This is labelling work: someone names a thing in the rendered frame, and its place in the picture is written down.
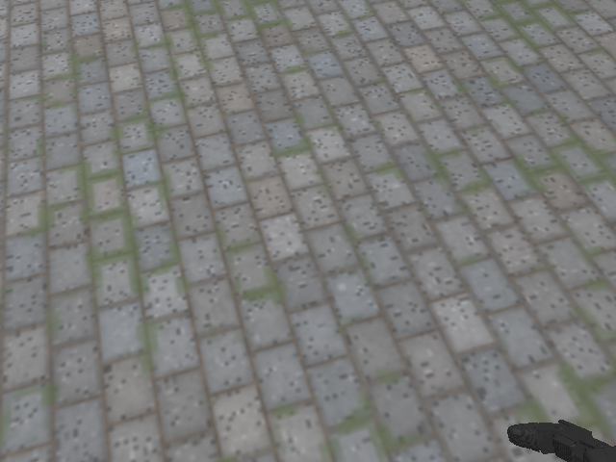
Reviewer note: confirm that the robot right hand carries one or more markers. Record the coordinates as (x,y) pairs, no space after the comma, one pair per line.
(568,441)

